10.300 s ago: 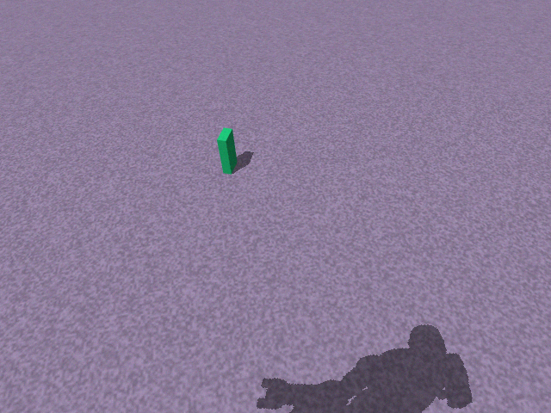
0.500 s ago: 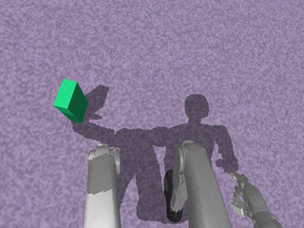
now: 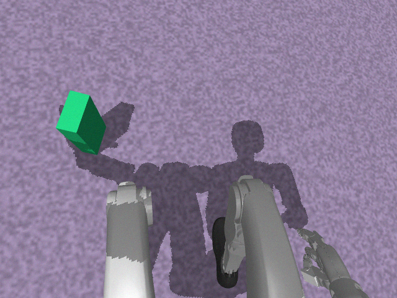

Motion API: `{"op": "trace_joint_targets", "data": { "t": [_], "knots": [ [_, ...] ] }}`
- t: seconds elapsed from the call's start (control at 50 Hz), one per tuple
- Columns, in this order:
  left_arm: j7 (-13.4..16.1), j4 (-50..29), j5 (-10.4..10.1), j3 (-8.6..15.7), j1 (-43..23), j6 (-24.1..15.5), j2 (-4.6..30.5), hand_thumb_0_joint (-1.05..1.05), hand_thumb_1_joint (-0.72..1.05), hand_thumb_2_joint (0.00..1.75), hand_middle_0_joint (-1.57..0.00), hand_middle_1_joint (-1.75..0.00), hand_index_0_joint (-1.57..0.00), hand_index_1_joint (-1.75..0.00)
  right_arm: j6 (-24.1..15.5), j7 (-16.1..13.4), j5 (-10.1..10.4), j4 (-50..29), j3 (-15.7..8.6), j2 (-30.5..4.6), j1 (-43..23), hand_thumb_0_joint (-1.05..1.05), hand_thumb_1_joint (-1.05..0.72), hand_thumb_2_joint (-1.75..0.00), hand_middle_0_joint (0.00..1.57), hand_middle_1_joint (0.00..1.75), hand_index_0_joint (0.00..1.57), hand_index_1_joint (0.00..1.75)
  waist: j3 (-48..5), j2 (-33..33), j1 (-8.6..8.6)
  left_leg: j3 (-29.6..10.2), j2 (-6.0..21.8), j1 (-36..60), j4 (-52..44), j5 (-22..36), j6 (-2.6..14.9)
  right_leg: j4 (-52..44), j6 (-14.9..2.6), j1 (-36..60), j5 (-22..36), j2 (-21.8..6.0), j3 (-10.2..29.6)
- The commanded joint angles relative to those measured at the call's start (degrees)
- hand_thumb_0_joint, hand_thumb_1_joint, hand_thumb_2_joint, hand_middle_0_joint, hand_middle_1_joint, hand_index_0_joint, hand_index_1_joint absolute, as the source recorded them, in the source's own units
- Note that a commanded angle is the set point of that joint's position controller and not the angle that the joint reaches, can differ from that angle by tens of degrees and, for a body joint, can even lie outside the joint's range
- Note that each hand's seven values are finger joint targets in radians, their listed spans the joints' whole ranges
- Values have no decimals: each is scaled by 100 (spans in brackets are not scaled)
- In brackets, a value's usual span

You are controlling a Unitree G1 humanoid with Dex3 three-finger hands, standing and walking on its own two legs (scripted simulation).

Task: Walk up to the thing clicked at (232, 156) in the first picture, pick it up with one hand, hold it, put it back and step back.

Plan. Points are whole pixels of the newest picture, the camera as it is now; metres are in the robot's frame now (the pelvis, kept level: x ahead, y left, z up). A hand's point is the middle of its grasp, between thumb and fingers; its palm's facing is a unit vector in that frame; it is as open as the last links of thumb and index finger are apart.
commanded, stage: go down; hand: left
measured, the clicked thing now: (85, 127) +0.50 +0.29 -0.30
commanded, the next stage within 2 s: approach in 0.12 s
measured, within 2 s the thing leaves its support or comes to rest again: neither
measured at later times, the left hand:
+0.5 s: hand out of the picture +0.38 +0.45 -0.03, palm faces +0.34 -0.94 -0.03, open 17.6 cm
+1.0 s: hand (45, 140) +0.44 +0.36 -0.24, palm faces +0.27 -0.96 +0.05, open 17.6 cm
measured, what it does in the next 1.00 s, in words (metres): lowers itself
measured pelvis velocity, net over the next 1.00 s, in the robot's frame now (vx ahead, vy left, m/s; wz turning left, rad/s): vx -0.01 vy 0.01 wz -0.12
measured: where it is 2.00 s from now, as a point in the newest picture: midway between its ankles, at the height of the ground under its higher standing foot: (182, 271)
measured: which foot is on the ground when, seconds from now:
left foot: down 0.00-1.00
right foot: down 0.00-1.00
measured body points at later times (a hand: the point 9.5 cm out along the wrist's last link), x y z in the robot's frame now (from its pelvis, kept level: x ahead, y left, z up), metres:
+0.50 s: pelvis +0.00 +0.00 -0.04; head +0.21 +0.09 +0.35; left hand +0.36 +0.50 -0.03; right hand +0.16 -0.27 -0.12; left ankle +0.08 +0.13 -0.37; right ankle +0.11 -0.14 -0.37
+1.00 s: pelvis -0.01 +0.01 -0.11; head +0.24 +0.15 +0.24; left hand +0.42 +0.41 -0.24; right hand +0.13 -0.26 -0.16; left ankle +0.08 +0.13 -0.37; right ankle +0.11 -0.14 -0.37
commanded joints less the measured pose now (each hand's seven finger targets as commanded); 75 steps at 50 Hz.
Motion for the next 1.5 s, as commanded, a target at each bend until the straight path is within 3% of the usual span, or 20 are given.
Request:
{"op": "trace_joint_targets", "data": {
  "t": [0.0, 0.18, 0.22, 0.28, 0.36, 0.44, 0.48, 0.66, 0.7, 0.72, 0.74, 0.78, 0.9, 0.92, 0.98, 1.06, 1.16, 1.3, 1.32, 1.48],
  "knots": [
    [13, -1134, -181, 393, -958, -314, 2687, 0, -52, 11, 0, -7, -1, -7, -114, -80, 28, -280, -516, -1397, 736, 0, -91, -91, 20, 30, 20, 30, -3540, 1628, 272, 396, 37, 2656, -1804, 633, 248, -1004, -375, 1549, 437, 171, -219],
    [-11, -1104, -226, 460, -972, -344, 2716, 0, -52, 11, 0, -7, -1, -7, -89, -34, 36, -299, -473, -1416, 709, 0, -91, -91, 20, 30, 20, 30, -3463, 1627, 240, 370, 26, 2556, -1687, 679, 242, -849, -378, 1399, 461, 168, -248],
    [-30, -1049, -233, 483, -974, -368, 2709, 0, -59, 1, -6, -7, -6, -7, -76, -24, 20, -308, -456, -1427, 713, 0, -91, -90, 20, 30, 20, 30, -3466, 1605, 224, 384, 20, 2531, -1613, 780, 238, -809, -378, 1392, 528, 168, -246],
    [-95, -697, -336, 396, -908, -490, 2403, 0, -58, 0, -6, -6, -7, -5, -107, -3, 9, -314, -434, -1446, 611, 0, -91, -90, 20, 30, 20, 30, -3077, 1441, 105, 340, 24, 2269, -1486, 504, 258, -727, -377, 1079, 323, 186, -287],
    [-159, -356, -556, 263, -1167, -963, 2130, 0, -61, 0, -6, -7, -8, -5, -177, 38, -74, -335, -322, -1489, 545, 0, -91, -89, 20, 30, 20, 30, -2868, 1098, -141, 371, 25, 1862, -1061, 596, 273, -602, -344, 1095, 379, 229, -337],
    [-95, 138, -616, 55, -1194, -1417, 1874, 0, -60, 1, -5, -8, -7, -7, -190, 87, -174, -372, -186, -1553, 336, 0, -91, -89, 20, 30, 20, 30, -2573, 1045, -231, 312, 63, 1681, -904, 140, 268, -456, -338, 838, 52, 273, -442],
    [-33, 208, -614, 25, -1275, -1627, 1854, 0, -61, 0, -5, -8, -7, -6, -176, 117, -257, -349, -128, -1626, 307, 0, -91, -89, 20, 30, 20, 30, -2705, 1255, -272, 259, 77, 1851, -770, 365, 210, -256, -355, 818, 254, 275, -495],
    [437, -102, -361, 308, -1499, -2525, 2428, 0, -61, 2, -6, -10, -8, -9, 235, 285, -692, -445, 222, -1832, -77, 0, -92, -90, 20, 30, 20, 30, -2921, 2178, -295, 175, 165, 2164, -240, 905, 57, 417, -366, 835, 691, 324, -688],
    [524, -20, -335, 282, -1505, -2693, 2429, 0, -61, 1, -6, -11, -8, -9, 329, 314, -784, -417, 345, -1860, -127, 0, -93, -90, 20, 30, 20, 30, -2958, 2198, -426, 150, 169, 2115, -60, 1131, 51, 513, -347, 1007, 890, 343, -733],
    [538, 220, -366, 91, -1410, -2729, 2106, 0, -61, 1, -6, -10, -8, -9, 382, 334, -816, -339, 390, -1844, -160, 0, -93, -90, 20, 30, 20, 30, -2825, 2120, -491, 115, 185, 2092, -24, 1046, 47, 518, -338, 882, 820, 356, -755],
    [593, 139, -343, 178, -1438, -2810, 2317, 0, -61, 2, -6, -11, -8, -9, 411, 338, -865, -404, 440, -1897, -279, 0, -93, -90, 20, 30, 20, 30, -2720, 2252, -469, 97, 199, 2055, -3, 1053, 36, 578, -346, 867, 834, 364, -785],
    [703, 403, -320, 113, -1310, -2932, 2234, 0, -61, 2, -6, -11, -8, -9, 479, 351, -931, -465, 558, -1950, -403, 0, -93, -90, 20, 30, 20, 30, -2568, 2205, -578, 1, 214, 1981, 74, 1055, 21, 682, -340, 825, 851, 389, -887],
    [969, 949, -369, -423, -1483, -3353, 1687, 0, -61, 2, -5, -12, -9, -8, 630, 395, -1131, -546, 910, -2069, -669, 0, -92, -90, 20, 30, 20, 30, -2152, 2029, -1025, -194, 251, 1868, 419, 1076, 10, 783, -286, 886, 1004, 443, -1099],
    [1084, 958, -345, -341, -1440, -3439, 1859, 0, -61, 3, -5, -12, -9, -9, 652, 417, -1167, -580, 965, -2098, -708, 0, -92, -90, 20, 30, 20, 30, -2140, 1995, -998, -219, 252, 1789, 450, 1071, 10, 816, -277, 1003, 1024, 462, -1127],
    [1418, 1094, -272, -487, -1485, -3651, 1637, 0, -61, 4, -4, -13, -9, -9, 732, 468, -1254, -664, 1068, -2171, -925, 0, -92, -90, 20, 30, 20, 30, -1792, 2056, -1073, -310, 274, 1716, 442, 752, -11, 867, -265, 829, 806, 480, -1232],
    [2012, 960, -105, -422, -1466, -3901, 1677, 0, -61, 7, -4, -14, -8, -11, 841, 561, -1410, -673, 1166, -2197, -938, 0, -93, -90, 20, 30, 20, 30, -1765, 2193, -1065, -367, 283, 1731, 528, 835, -49, 924, -244, 1002, 942, 530, -1305],
    [2612, 759, 234, -712, -1506, -4107, 1411, 0, -61, 10, -3, -14, -7, -11, 1005, 675, -1546, -666, 1173, -2209, -996, 0, -93, -90, 20, 30, 20, 30, -1433, 2358, -1214, -514, 308, 1666, 433, 794, -91, 1002, -248, 891, 977, 530, -1387],
    [2926, 877, 255, -1169, -1549, -4237, 812, 0, -61, 10, -4, -13, -8, -11, 1158, 771, -1613, -675, 1191, -2210, -1018, 0, -94, -90, 20, 30, 20, 30, -1272, 2080, -1527, -661, 319, 1504, 494, 569, -42, 976, -198, 876, 945, 556, -1421],
    [2967, 953, 237, -1170, -1388, -4241, 733, 0, -61, 9, -4, -13, -8, -10, 1175, 782, -1616, -684, 1195, -2196, -1059, 0, -94, -90, 20, 30, 20, 30, -1215, 1992, -1453, -687, 330, 1491, 491, 576, -44, 983, -202, 832, 954, 562, -1405],
    [3312, 1130, 335, -1362, -1605, -4426, 663, 0, -61, 11, -5, -13, -7, -11, 1303, 855, -1664, -771, 1293, -2158, -1167, 0, -95, -91, 20, 30, 20, 30, -1020, 1892, -1525, -730, 318, 1262, 516, 229, -13, 945, -191, 831, 743, 609, -1415]
  ]
}}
